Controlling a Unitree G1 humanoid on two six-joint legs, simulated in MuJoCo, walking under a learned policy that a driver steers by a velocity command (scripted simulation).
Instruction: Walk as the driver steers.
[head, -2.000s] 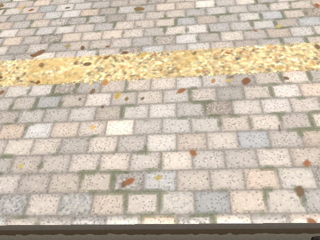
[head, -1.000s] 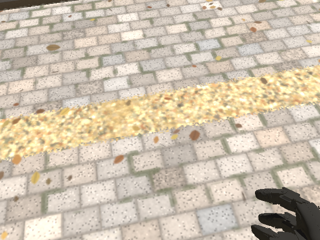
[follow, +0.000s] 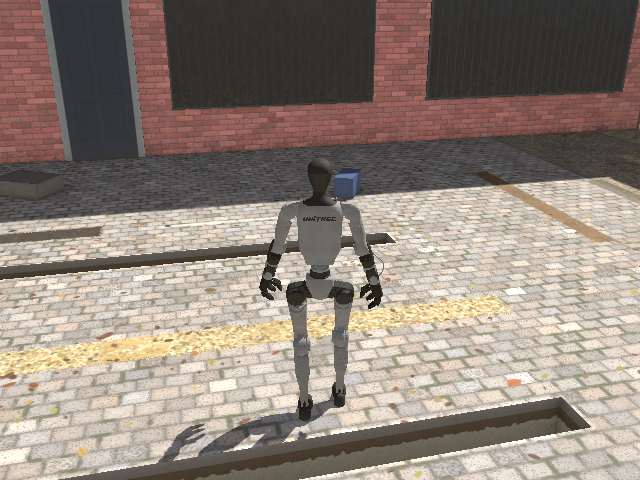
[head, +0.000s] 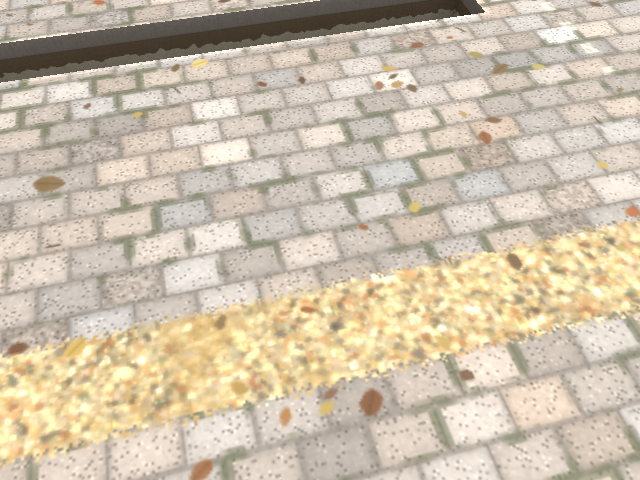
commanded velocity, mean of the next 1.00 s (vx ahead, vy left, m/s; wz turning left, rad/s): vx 0.19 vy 0.00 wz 0.51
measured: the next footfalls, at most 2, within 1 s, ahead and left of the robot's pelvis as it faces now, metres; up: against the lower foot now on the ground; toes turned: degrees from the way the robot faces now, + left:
left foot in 0.54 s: -0.09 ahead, +0.09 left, +0.00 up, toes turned +19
right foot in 0.98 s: +0.32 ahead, -0.01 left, +0.00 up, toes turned +33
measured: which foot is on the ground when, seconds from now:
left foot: down 0.00-0.22, up 0.24-0.52, down 0.54-0.98, up 1.00-1.00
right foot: down 0.00-0.54, up 0.56-0.96, down 0.98-1.00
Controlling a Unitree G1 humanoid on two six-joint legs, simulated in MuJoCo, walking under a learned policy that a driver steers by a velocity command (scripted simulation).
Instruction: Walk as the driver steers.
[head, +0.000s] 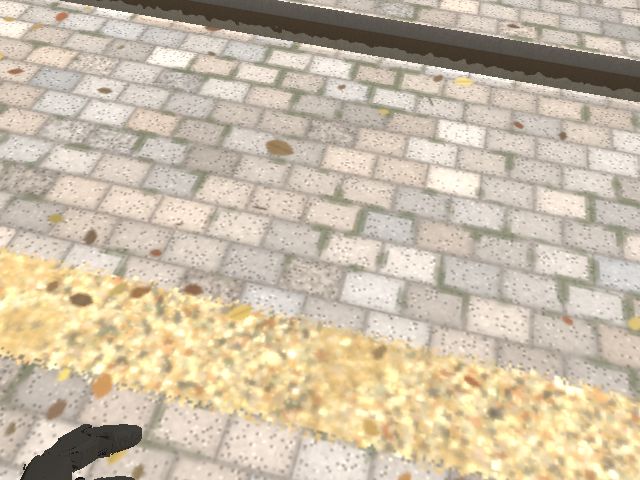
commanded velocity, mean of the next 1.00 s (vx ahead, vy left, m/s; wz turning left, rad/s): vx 0.46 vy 0.00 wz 0.05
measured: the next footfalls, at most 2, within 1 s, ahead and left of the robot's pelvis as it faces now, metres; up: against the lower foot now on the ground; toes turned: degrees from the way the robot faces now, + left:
left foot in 0.48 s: +0.41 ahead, +0.18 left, +0.00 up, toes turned +11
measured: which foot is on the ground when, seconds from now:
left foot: up 0.00-0.46, down 0.48-1.00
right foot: down 0.00-0.48, up 0.50-1.00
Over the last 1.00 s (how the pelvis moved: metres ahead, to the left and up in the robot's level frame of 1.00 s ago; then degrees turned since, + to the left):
0.13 0.02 -0.02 33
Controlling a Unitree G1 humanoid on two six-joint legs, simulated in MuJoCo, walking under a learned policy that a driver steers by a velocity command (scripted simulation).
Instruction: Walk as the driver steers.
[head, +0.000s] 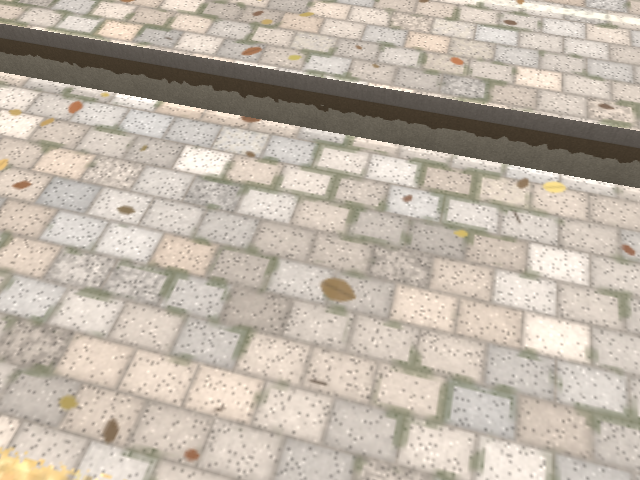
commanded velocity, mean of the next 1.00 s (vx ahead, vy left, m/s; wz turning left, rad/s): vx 0.28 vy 0.00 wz -0.57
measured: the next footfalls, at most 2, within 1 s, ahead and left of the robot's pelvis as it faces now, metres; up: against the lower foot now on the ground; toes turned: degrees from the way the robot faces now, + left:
right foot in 0.02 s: +0.19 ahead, -0.09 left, +0.00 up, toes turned -2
left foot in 0.46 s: +0.23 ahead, +0.13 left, +0.00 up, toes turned -22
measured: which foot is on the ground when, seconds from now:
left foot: down 0.00-0.02, up 0.04-0.44, down 0.46-0.96, up 0.98-1.00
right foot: up 0.00-0.00, down 0.02-0.48, up 0.50-0.92, down 0.94-1.00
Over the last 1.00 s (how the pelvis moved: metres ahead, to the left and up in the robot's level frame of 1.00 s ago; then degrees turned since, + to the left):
0.53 0.08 0.01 -1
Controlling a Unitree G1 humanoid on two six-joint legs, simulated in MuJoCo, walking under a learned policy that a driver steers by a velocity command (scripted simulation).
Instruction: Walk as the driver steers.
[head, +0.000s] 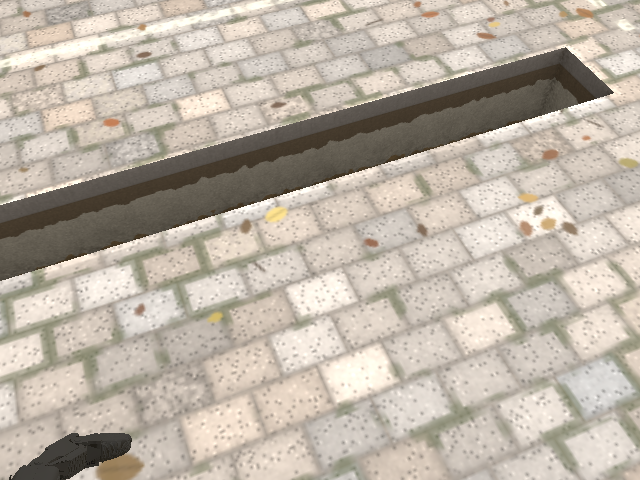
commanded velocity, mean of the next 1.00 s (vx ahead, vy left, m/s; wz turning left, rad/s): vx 0.39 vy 0.00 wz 0.08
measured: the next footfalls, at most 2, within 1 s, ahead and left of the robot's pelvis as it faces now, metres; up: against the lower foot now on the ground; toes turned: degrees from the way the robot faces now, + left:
left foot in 0.44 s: +0.46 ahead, +0.07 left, +0.00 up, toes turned -7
right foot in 0.92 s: +0.68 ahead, -0.10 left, +0.00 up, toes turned +15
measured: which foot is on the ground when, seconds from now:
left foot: up 0.00-0.42, down 0.44-0.92, up 0.94-1.00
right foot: down 0.00-0.46, up 0.48-0.90, down 0.92-1.00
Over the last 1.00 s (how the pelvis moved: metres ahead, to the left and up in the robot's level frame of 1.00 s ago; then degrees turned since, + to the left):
0.28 -0.11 -0.01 -36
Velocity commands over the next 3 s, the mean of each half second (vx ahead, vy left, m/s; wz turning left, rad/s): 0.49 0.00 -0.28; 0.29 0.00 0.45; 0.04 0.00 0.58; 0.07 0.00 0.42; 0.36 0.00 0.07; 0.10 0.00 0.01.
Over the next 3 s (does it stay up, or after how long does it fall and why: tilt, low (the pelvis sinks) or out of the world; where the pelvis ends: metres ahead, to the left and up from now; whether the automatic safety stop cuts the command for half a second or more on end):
stays up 0.73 0.21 0.02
